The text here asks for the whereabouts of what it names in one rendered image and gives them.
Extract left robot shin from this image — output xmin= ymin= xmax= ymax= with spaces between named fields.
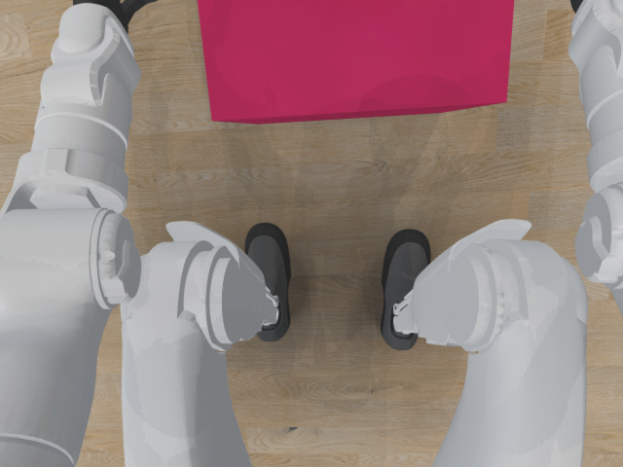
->
xmin=120 ymin=221 xmax=278 ymax=341

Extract robot right forearm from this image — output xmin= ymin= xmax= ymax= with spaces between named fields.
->
xmin=568 ymin=0 xmax=623 ymax=192

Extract left robot upper arm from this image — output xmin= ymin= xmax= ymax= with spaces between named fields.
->
xmin=0 ymin=208 xmax=141 ymax=467

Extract right robot upper arm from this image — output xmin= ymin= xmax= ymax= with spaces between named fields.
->
xmin=574 ymin=182 xmax=623 ymax=317

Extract robot left thigh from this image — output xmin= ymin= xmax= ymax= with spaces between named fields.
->
xmin=122 ymin=240 xmax=253 ymax=467

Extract carton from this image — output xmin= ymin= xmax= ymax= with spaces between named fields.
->
xmin=198 ymin=0 xmax=514 ymax=125

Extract left robot hand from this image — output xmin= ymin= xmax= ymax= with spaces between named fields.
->
xmin=73 ymin=0 xmax=158 ymax=34

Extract robot left forearm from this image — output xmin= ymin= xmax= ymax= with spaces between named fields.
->
xmin=0 ymin=3 xmax=141 ymax=219

